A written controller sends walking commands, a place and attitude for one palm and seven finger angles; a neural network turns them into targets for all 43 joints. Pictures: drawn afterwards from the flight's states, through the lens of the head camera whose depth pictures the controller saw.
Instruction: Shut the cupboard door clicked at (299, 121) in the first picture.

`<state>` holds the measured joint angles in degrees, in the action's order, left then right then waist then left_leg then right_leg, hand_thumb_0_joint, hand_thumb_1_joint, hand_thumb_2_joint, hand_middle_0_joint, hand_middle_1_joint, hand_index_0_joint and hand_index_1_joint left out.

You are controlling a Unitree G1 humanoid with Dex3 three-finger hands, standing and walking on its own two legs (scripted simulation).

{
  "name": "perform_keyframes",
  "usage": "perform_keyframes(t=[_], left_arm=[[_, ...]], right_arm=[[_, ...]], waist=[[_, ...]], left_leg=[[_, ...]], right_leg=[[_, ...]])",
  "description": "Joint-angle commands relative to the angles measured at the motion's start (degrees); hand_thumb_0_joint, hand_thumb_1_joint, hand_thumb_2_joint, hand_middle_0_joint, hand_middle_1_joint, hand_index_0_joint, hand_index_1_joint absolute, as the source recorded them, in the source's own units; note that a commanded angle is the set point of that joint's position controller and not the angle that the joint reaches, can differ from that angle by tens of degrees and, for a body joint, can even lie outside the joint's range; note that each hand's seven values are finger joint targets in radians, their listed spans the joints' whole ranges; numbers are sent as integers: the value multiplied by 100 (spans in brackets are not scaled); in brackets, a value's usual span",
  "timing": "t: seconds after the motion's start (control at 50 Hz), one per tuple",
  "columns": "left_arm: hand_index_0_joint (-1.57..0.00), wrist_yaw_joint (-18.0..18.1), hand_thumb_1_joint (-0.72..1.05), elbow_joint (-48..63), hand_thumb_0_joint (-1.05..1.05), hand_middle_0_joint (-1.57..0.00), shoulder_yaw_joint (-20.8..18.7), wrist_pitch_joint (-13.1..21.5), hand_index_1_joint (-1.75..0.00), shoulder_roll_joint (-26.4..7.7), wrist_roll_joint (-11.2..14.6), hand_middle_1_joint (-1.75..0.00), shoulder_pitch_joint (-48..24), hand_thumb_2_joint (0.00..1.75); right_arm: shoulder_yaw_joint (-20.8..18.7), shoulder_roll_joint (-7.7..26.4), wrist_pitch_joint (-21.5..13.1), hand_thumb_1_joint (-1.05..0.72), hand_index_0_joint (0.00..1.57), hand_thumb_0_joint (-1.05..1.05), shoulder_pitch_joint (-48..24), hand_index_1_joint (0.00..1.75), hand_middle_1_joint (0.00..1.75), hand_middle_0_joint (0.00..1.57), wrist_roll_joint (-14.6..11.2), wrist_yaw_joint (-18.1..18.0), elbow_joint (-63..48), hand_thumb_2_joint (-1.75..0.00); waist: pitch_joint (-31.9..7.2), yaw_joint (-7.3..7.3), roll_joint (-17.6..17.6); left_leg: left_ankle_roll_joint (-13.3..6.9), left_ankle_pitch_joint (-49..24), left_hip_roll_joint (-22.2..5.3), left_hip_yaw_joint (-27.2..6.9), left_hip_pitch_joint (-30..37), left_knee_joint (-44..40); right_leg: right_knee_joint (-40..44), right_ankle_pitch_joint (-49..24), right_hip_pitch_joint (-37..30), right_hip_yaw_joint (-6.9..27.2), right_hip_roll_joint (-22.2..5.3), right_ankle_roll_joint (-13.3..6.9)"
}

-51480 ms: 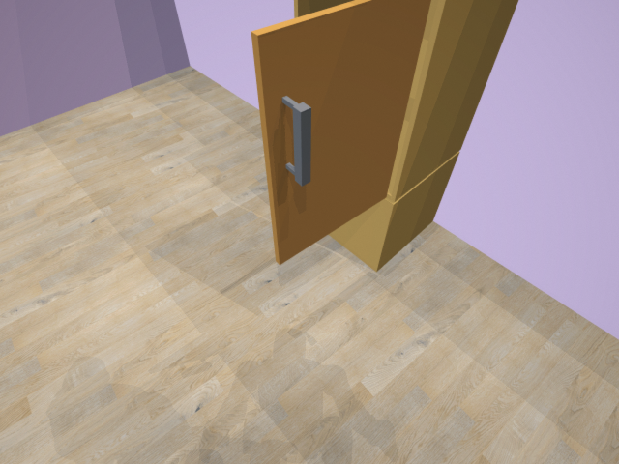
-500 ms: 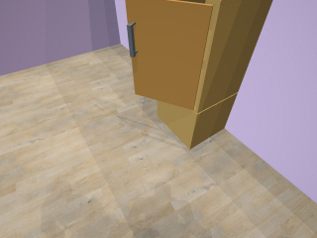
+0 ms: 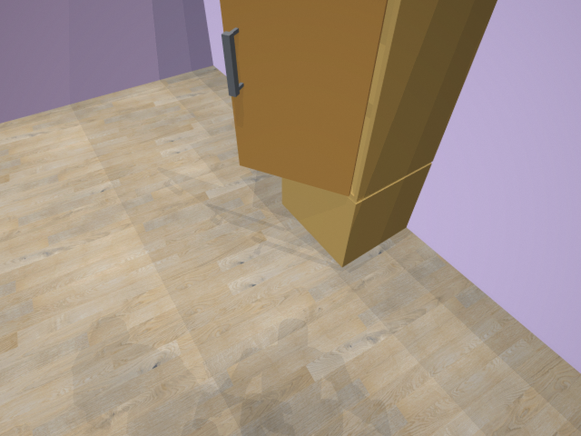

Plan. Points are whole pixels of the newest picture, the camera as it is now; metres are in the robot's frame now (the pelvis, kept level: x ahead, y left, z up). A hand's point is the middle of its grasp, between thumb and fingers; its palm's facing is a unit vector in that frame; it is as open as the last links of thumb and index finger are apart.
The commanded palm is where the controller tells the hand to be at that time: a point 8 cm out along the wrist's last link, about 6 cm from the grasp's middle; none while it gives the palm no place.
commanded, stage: look to check the result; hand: left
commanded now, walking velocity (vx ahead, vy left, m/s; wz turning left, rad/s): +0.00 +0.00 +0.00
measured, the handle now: (234, 62) +1.01 +0.21 +0.04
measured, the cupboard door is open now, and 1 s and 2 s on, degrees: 33 33 33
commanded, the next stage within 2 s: walk to a spot facing it in 0.34 s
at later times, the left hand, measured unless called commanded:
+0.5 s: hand out of the picture +0.07 +0.21 -0.16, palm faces -0.01 -0.95 -0.31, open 7.4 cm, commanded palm none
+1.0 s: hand out of the picture -0.02 +0.22 -0.21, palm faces +0.29 -0.93 -0.21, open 7.4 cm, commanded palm none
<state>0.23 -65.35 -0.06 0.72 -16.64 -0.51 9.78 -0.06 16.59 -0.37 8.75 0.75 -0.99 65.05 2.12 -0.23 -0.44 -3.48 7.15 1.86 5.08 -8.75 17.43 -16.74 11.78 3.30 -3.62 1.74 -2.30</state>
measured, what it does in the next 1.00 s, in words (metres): steps on the spot, turning left: left foot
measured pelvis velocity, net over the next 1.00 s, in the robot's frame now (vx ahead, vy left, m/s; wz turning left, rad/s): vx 0.01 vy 0.03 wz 0.30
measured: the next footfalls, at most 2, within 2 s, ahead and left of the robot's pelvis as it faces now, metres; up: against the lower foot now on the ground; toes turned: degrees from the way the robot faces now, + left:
left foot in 0.98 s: +0.05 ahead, +0.16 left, +0.00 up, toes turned +23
right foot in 1.38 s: +0.10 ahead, -0.09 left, +0.00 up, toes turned +30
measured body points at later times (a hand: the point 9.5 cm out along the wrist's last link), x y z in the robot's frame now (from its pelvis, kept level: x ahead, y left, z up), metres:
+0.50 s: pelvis +0.02 -0.02 +0.00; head +0.03 -0.02 +0.45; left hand +0.07 +0.26 -0.14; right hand +0.09 -0.30 -0.14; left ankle +0.03 +0.08 -0.75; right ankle -0.03 -0.09 -0.75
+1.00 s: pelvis +0.01 +0.03 -0.03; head +0.05 +0.06 +0.41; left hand -0.03 +0.27 -0.20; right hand +0.11 -0.20 -0.18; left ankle +0.02 +0.14 -0.75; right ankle -0.03 -0.09 -0.74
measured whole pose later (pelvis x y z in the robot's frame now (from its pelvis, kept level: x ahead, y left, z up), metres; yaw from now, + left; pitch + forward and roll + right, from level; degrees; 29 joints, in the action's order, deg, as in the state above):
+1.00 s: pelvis +0.01 +0.03 -0.03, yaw +17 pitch -2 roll -1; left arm 0.8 -56.2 -2.8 -1.9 -12.6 -0.7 14.3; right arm -2.5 10.3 3.0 12.4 1.5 0.9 55.8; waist 7.6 -1.1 2.1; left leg -0.2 15.3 -3.3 5.4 -20.6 39.6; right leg -43.5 28.6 10.7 -16.4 -7.7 1.3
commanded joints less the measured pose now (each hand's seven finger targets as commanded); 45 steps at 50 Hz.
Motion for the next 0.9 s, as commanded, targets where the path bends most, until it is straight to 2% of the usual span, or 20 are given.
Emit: perform_keyframes(t=[0.0, 0.08, 0.12, 0.26, 0.38, 0.46, 0.52, 0.58, 0.6, 0.62, 0.64, 0.66, 0.7, 0.74, 0.76, 0.86, 0.88], left_arm=[[-20, 100, 90, 247, 0, -20, -206, 106, -30, -1004, -23, -30, -12, 90], [-20, 98, 90, 231, 0, -20, -193, 96, -30, -1012, -19, -30, -74, 90], [-20, 104, 90, 235, 0, -20, -203, 105, -30, -1030, -25, -30, -66, 90], [-20, 116, 90, 263, 0, -20, -206, 114, -30, -1048, -21, -30, -97, 90], [-20, 127, 90, 262, 0, -20, -215, 113, -30, -1056, -20, -30, -91, 90], [-20, 145, 90, 296, 0, -20, -230, 117, -30, -1081, -14, -30, -96, 90], [-20, 212, 90, 277, 0, -20, -179, -17, -30, -613, -2, -30, 171, 90], [-20, 247, 90, 349, 0, -20, -256, -109, -30, -647, -8, -30, 396, 90], [-20, 262, 90, 387, 0, -20, -306, -121, -30, -724, -21, -30, 480, 90], [-20, 273, 90, 439, 0, -20, -350, -135, -30, -771, -22, -30, 571, 90], [-20, 280, 90, 489, 0, -20, -380, -147, -30, -796, -31, -30, 666, 90], [-20, 285, 90, 560, 0, -20, -387, -153, -30, -793, -65, -30, 673, 90], [-20, 300, 90, 771, 0, -20, -390, -157, -30, -673, -93, -30, 442, 90], [-20, 278, 90, 980, 0, -20, -417, -122, -30, -677, -99, -30, 222, 90], [-20, 262, 90, 1024, 0, -20, -443, -106, -30, -703, -97, -30, 257, 90], [-20, 216, 90, 1129, 0, -20, -550, -99, -30, -734, -103, -30, 525, 90], [-20, 204, 90, 1162, 0, -20, -565, -100, -30, -729, -98, -30, 524, 90]], right_arm=[[-171, 1074, -95, -90, 20, 0, -143, 30, 30, 20, -40, -50, -296, -90], [-164, 1088, -83, -90, 20, 0, -177, 30, 30, 20, -25, -48, -288, -90], [-164, 1077, -86, -90, 20, 0, -201, 30, 30, 20, -30, -48, -292, -90], [-157, 1092, -95, -90, 20, 0, -212, 30, 30, 20, -28, -51, -296, -90], [-152, 1081, -78, -90, 20, 0, -230, 30, 30, 20, -29, -56, -289, -90], [-152, 1065, -71, -90, 20, 0, -200, 30, 30, 20, -31, -58, -298, -90], [-57, 499, 39, -90, 20, 0, 69, 30, 30, 20, -29, -44, -284, -90], [-96, 433, 139, -90, 20, 0, 166, 30, 30, 20, -17, -33, -367, -90], [-116, 426, 158, -90, 20, 0, 214, 30, 30, 20, -26, -32, -421, -90], [-140, 371, 194, -90, 20, 0, 186, 30, 30, 20, -15, -38, -482, -90], [-186, 324, 247, -90, 20, 0, 126, 30, 30, 20, -5, -49, -578, -90], [-250, 333, 306, -90, 20, 0, 122, 30, 30, 20, 2, -59, -638, -90], [-310, 301, 384, -90, 20, 0, 187, 30, 30, 20, 5, -30, -738, -90], [-321, 143, 418, -90, 20, 0, 130, 30, 30, 20, -6, 32, -853, -90], [-308, 76, 425, -90, 20, 0, 86, 30, 30, 20, -2, 65, -917, -90], [-309, -134, 367, -90, 20, 0, 105, 30, 30, 20, 17, 157, -1188, -90], [-321, -137, 346, -90, 20, 0, 203, 30, 30, 20, 20, 167, -1214, -90]], waist=[[-252, -13, 49], [-211, -22, 12], [-249, -22, 104], [-379, -23, 73], [-292, -24, 88], [-375, -26, 64], [-322, -13, 85], [-224, 66, 160], [-281, 100, 325], [-220, 159, 508], [-98, 216, 723], [3, 191, 673], [222, 47, 537], [484, -56, 321], [481, -45, 292], [171, 57, 733], [51, 7, 784]], left_leg=[[99, -693, -1001, -1065, 397, -241], [120, -626, -1006, -1043, 396, -283], [115, -702, -1007, -1018, 436, -242], [123, -943, -997, -1018, 510, -198], [140, -868, -977, -961, 490, -166], [158, -1027, -940, -935, 453, -59], [241, -1244, -876, -866, 125, 227], [297, -1102, -734, -804, -432, 684], [328, -920, -609, -710, -689, 1003], [384, -73, -465, -571, -1031, 1569], [418, 1315, -332, -473, -1383, 2373], [410, 2025, -315, -490, -1685, 3260], [474, 2165, -409, -542, -1935, 4277], [561, 2095, -585, -458, -2046, 4275], [589, 2031, -606, -358, -2029, 4098], [553, 1649, -626, 77, -1685, 2988], [526, 1471, -579, 184, -1518, 2693]], right_leg=[[388, -670, 337, 816, -934, -73], [403, -611, 312, 810, -932, -66], [411, -770, 287, 793, -957, -54], [373, -1090, 130, 793, -974, -56], [414, -1261, 120, 808, -996, -18], [315, -1672, -39, 740, -1035, 23], [-55, -1899, -120, 505, -1119, 127], [-334, -2096, -275, 466, -1321, 21], [-388, -2391, -442, 502, -1473, -54], [-352, -2762, -557, 598, -1755, -246], [-311, -3233, -547, 731, -2099, -520], [-284, -3514, -430, 797, -2360, -738], [-250, -3338, -55, 622, -2432, -962], [-247, -3027, 157, 300, -2385, -1016], [-285, -2958, 171, 159, -2326, -961], [-757, -2881, 20, -318, -2278, -688], [-961, -2888, 6, -464, -2245, -586]])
